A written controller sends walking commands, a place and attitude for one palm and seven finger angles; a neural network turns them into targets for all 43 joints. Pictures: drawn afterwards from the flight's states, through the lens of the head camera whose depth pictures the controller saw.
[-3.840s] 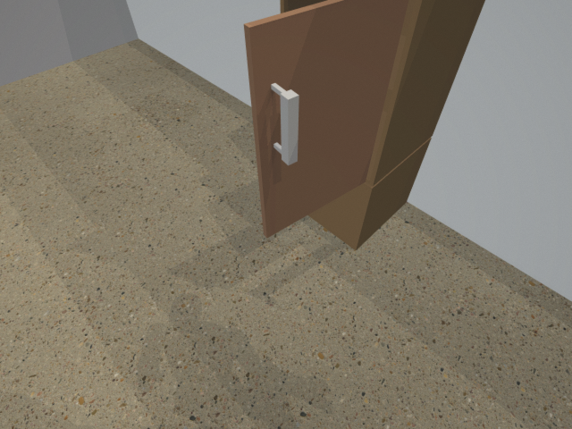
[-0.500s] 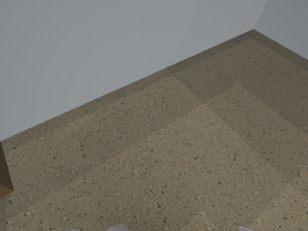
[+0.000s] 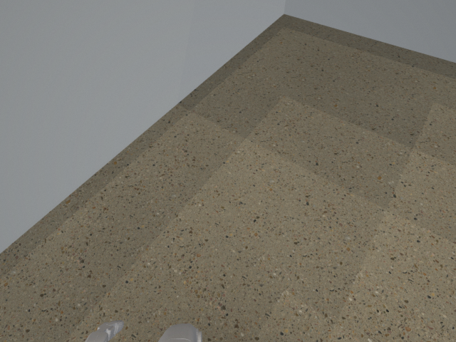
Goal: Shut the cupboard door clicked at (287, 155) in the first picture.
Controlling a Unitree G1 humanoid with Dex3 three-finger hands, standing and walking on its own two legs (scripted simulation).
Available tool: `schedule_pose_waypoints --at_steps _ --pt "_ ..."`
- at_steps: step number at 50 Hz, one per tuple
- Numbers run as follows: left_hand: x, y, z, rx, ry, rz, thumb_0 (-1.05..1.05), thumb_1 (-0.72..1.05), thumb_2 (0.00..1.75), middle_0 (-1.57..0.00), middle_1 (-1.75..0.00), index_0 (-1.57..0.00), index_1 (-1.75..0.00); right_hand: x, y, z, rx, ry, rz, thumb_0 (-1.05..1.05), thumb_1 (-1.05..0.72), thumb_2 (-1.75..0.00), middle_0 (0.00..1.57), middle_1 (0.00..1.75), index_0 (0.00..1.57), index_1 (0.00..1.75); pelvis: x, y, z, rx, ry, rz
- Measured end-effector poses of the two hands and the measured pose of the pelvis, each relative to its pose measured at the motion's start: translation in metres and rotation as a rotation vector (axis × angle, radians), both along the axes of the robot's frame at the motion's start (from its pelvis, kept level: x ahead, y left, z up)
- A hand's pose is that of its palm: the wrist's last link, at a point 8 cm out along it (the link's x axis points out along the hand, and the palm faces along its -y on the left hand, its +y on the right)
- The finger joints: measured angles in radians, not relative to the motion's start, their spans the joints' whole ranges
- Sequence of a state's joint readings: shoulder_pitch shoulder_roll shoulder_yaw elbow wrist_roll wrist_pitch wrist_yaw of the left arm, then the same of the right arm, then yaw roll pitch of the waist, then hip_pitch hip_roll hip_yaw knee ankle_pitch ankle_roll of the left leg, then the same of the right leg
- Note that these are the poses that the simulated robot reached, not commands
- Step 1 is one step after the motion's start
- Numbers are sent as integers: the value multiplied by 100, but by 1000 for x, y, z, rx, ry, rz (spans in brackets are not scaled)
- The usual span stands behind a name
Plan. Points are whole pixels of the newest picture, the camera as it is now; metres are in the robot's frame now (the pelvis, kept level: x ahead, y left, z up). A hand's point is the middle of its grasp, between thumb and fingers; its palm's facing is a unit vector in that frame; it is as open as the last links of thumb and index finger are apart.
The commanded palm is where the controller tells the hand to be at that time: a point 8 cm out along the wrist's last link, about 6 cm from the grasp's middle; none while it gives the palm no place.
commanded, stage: walk around to get in front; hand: left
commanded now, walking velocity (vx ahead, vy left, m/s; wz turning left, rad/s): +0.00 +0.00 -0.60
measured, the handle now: out of the picture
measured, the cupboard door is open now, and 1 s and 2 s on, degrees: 81 81 81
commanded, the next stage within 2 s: walk to a spot facing it in 1.72 s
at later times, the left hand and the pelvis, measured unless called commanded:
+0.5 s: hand (139, 317) +0.18 +0.21 -0.16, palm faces -0.26 -0.94 -0.21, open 7.4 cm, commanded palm none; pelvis +0.03 +0.02 +0.01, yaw -17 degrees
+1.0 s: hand (188, 282) +0.25 +0.12 -0.17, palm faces -0.51 -0.84 -0.18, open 7.4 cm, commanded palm none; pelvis +0.15 -0.05 +0.00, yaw -34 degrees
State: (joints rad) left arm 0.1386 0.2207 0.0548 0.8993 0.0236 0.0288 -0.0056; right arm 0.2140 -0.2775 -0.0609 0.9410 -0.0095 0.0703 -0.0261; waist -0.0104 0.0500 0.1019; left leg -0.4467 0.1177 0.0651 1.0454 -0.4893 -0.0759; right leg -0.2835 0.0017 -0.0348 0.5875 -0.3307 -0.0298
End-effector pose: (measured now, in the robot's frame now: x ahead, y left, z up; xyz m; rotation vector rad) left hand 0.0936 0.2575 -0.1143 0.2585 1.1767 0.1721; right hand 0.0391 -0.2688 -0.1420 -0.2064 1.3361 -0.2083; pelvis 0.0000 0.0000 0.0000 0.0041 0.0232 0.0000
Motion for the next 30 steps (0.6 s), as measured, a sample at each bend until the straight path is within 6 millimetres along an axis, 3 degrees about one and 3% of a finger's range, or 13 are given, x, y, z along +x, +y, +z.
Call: schedule_pose_waypoints --at_steps 7,12,15,23,30 --pt "6 -13 -5 -32 66 -60 0 90 90 -20 -30 -20 -30 27 1 19 -11 -99 -53 1 -91 -90 20 30 20 30 9 1 9 16 13 -89" --pt "16 -4 -20 -62 93 -88 0 90 90 -20 -30 -20 -30 47 15 27 -35 -170 -79 1 -91 -90 20 30 20 30 19 15 4 1 15 -146" --pt "29 5 -33 -77 100 -102 0 90 90 -20 -30 -20 -30 50 25 28 -61 -204 -85 1 -91 -90 20 30 20 30 25 24 -3 -14 17 -178" --pt "76 4 -19 -80 81 -209 0 91 90 -19 -30 -20 -30 10 39 39 -58 -138 -159 1 -90 -90 20 30 21 30 32 25 11 -39 17 -277" --pt "123 -37 -8 -59 54 -367 0 91 90 -19 -30 -20 -30 -48 26 23 -21 -71 -320 1 -90 -90 20 30 21 30 39 8 7 -34 14 -383"
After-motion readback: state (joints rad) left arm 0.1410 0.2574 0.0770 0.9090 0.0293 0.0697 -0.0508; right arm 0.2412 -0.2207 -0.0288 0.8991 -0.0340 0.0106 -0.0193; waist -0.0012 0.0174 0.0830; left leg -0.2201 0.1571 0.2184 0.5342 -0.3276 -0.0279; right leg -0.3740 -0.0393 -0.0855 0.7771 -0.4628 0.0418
